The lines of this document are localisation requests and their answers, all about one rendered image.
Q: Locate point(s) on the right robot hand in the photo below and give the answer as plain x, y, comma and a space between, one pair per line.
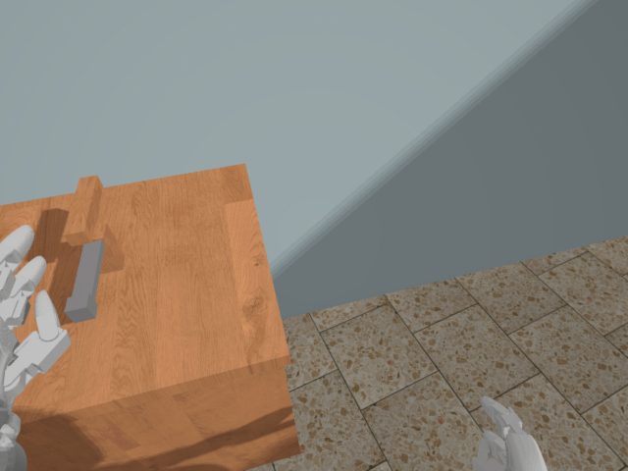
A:
519, 451

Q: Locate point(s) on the left robot hand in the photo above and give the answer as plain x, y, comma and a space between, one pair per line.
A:
40, 350

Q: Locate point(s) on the tap lever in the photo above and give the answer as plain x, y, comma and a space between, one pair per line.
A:
82, 305

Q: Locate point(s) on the left robot forearm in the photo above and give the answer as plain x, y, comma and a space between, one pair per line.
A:
12, 455

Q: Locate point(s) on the counter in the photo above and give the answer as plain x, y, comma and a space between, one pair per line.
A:
183, 368

